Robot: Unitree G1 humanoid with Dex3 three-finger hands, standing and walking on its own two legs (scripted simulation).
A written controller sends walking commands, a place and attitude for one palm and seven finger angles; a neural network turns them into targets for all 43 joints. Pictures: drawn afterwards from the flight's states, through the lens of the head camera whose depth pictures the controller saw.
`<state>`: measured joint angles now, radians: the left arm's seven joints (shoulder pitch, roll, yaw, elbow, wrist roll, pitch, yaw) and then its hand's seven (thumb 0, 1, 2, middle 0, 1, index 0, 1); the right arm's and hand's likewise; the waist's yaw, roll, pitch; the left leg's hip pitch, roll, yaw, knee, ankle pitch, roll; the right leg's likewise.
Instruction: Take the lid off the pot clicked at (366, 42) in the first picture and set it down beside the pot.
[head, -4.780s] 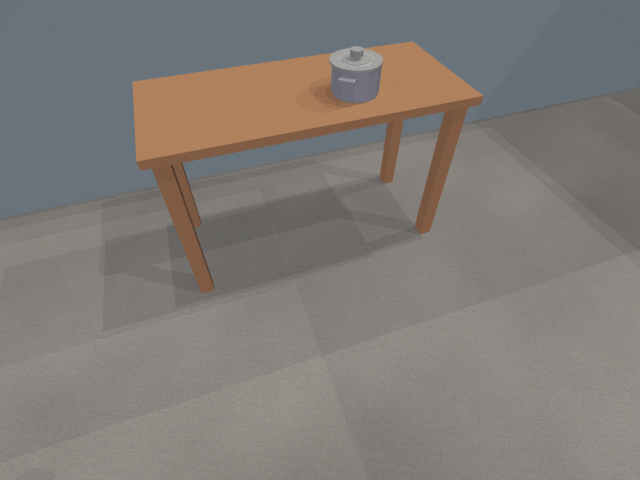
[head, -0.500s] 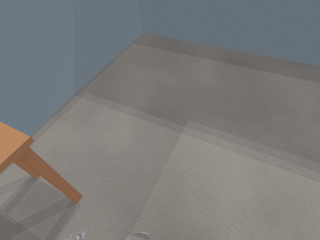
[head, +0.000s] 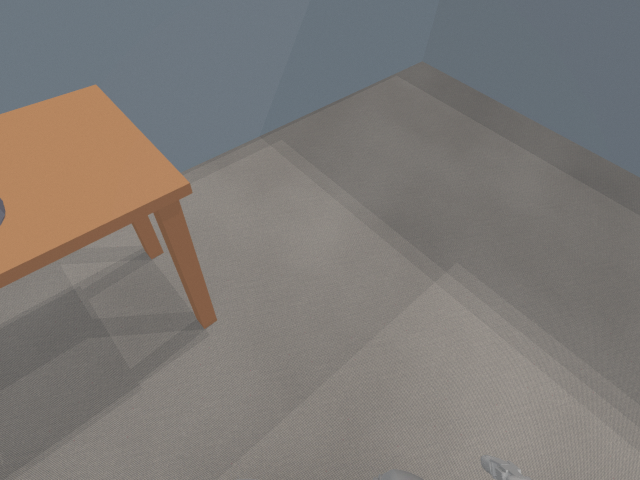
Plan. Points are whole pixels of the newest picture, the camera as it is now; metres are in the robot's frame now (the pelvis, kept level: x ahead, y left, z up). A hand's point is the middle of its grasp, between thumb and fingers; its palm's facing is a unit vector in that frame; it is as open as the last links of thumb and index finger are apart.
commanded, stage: turn to face it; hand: left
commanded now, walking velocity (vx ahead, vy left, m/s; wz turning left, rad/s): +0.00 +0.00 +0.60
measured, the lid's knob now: out of the picture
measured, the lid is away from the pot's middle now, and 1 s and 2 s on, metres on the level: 0.00 0.00 0.00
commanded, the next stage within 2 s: take the last steps up to it in 1.26 s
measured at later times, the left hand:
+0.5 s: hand out of the picture +0.02 +0.18 -0.13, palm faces +0.31 -0.91 -0.28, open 7.4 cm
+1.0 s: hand out of the picture -0.09 +0.24 -0.15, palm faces +0.59 -0.76 -0.26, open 7.4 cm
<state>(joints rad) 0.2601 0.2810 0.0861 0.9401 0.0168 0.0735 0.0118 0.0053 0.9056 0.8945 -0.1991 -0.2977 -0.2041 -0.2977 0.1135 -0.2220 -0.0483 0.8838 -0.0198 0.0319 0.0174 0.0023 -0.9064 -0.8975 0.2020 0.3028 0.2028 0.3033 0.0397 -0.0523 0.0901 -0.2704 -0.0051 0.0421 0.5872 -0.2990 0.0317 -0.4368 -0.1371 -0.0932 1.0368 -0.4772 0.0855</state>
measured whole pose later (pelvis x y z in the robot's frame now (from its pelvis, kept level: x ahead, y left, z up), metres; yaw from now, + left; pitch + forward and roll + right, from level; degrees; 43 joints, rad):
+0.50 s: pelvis -0.01 -0.04 +0.01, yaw +19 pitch -2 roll +2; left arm 0.20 0.18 0.03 0.86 0.02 0.02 0.02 0.00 0.90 0.89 -0.20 -0.30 -0.21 -0.30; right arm 0.21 -0.26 -0.10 0.94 -0.02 0.09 0.03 0.01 -0.91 -0.90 0.20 0.30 0.20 0.30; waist -0.03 0.03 0.08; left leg -0.50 0.00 0.00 1.12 -0.40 -0.07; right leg -0.20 -0.09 -0.14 0.51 -0.28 0.00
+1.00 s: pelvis -0.03 +0.01 +0.01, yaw +35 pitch +0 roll -1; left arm 0.18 0.27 0.07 0.90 0.01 0.06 0.01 0.00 0.91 0.89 -0.20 -0.30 -0.20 -0.30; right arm 0.19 -0.21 -0.04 0.91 -0.02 0.03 0.00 0.00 -0.90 -0.90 0.20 0.30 0.21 0.30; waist 0.00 -0.02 0.08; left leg -0.22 -0.06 -0.06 0.45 -0.23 0.05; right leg -0.47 -0.08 -0.01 1.01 -0.39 0.10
